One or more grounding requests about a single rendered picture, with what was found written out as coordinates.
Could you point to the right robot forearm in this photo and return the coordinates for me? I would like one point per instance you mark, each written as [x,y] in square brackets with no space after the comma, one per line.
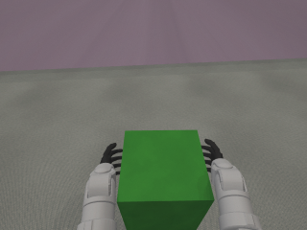
[236,212]

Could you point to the carton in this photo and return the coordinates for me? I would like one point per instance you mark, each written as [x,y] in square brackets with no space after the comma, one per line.
[163,183]

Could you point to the robot right hand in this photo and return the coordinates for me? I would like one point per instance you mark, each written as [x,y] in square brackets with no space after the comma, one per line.
[215,152]

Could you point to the robot left hand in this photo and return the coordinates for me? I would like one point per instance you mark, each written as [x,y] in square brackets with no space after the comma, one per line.
[107,156]

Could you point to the left robot forearm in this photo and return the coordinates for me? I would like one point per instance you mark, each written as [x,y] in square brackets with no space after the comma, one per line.
[99,200]

